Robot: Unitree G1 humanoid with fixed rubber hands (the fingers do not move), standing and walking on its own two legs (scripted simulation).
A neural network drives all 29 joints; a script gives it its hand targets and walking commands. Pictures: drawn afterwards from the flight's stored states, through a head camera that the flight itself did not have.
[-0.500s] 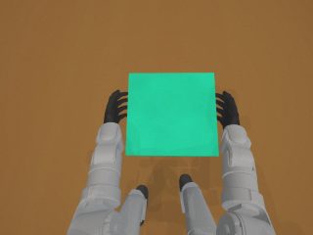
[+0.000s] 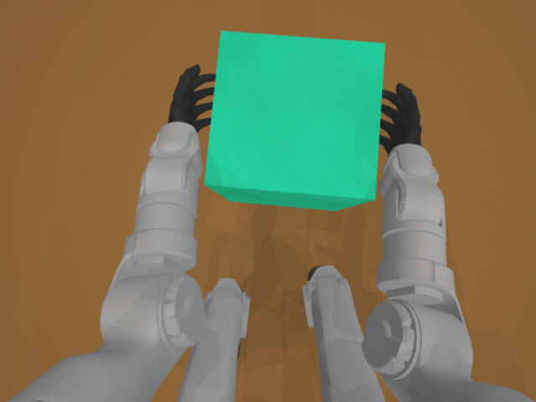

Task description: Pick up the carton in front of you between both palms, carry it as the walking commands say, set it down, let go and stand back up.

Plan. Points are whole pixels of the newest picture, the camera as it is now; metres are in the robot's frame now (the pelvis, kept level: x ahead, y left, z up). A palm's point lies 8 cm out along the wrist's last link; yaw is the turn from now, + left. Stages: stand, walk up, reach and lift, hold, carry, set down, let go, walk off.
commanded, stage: set down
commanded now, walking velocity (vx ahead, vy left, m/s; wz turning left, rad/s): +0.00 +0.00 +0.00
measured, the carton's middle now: (290, 140) +0.49 -0.05 -0.17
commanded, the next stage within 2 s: none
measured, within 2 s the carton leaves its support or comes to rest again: rests again in 1.42 s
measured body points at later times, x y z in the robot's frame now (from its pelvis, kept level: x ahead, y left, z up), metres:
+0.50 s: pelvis -0.02 +0.01 -0.11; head +0.32 -0.01 +0.18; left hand +0.55 +0.08 -0.25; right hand +0.48 -0.22 -0.25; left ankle +0.06 +0.14 -0.55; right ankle +0.10 -0.14 -0.55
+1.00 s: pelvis -0.02 +0.01 -0.18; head +0.37 +0.00 +0.05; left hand +0.58 +0.06 -0.37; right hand +0.49 -0.23 -0.36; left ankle +0.06 +0.13 -0.55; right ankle +0.10 -0.14 -0.55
